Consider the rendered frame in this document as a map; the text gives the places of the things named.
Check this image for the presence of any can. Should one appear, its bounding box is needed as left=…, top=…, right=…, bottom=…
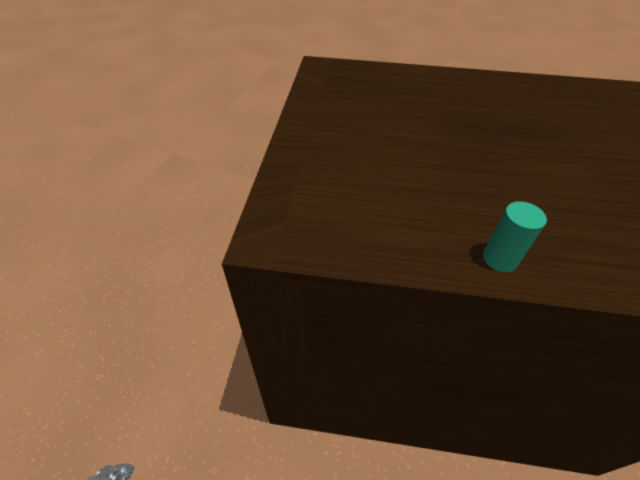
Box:
left=483, top=201, right=547, bottom=272

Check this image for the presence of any left robot hand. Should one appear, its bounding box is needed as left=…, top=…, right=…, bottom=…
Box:
left=87, top=464, right=134, bottom=480

